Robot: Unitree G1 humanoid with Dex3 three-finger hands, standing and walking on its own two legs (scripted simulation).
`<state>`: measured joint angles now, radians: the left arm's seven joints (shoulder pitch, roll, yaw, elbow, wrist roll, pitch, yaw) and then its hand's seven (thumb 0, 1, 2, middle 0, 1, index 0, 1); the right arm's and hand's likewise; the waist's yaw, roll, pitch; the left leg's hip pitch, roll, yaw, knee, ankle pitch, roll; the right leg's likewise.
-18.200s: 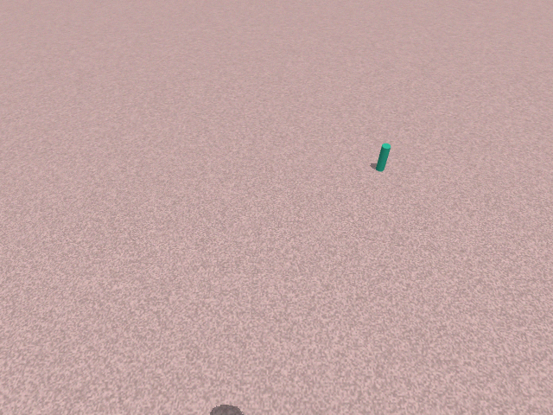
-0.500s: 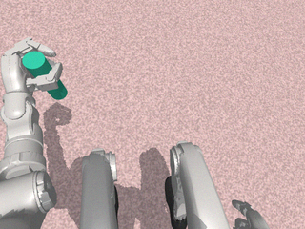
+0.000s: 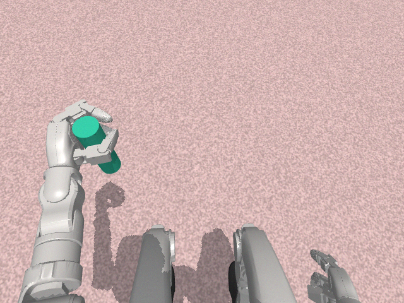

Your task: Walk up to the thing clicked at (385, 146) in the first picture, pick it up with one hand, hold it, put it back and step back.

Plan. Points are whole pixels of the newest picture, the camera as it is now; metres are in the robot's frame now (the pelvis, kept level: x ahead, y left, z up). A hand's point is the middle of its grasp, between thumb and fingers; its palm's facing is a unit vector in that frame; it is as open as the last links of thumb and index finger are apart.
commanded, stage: lift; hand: left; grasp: from the side
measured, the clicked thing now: (100, 148) +0.41 +0.22 -0.02
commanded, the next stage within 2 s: hold in 1.14 s
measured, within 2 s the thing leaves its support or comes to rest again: neither
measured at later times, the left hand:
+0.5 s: hand (71, 111) +0.39 +0.20 +0.15, palm faces +0.12 -0.99 -0.05, open 5.7 cm
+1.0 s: hand (63, 87) +0.39 +0.18 +0.20, palm faces +0.13 -0.99 -0.02, open 5.7 cm
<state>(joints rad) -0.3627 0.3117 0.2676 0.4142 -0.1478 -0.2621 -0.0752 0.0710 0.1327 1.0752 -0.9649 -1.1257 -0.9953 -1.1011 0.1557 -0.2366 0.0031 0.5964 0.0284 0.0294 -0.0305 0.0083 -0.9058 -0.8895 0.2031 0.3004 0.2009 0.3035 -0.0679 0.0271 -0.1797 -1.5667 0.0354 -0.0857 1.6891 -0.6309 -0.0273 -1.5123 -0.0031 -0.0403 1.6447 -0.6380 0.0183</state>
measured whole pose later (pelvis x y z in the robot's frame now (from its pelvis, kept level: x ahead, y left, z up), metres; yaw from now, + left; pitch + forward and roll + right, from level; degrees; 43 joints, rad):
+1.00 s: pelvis +0.05 +0.00 +0.16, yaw +2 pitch +11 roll -2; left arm -0.17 0.21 0.15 0.43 -0.17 -0.33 -0.05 0.07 0.12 1.09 -0.98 -1.11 -1.01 -1.09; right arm 0.24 -0.22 0.00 0.64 0.01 -0.01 -0.03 0.01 -0.92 -0.89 0.20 0.30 0.20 0.30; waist -0.04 0.01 -0.07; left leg -0.74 0.04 -0.04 1.00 -0.46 -0.03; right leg -0.70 -0.01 -0.03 0.97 -0.46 0.01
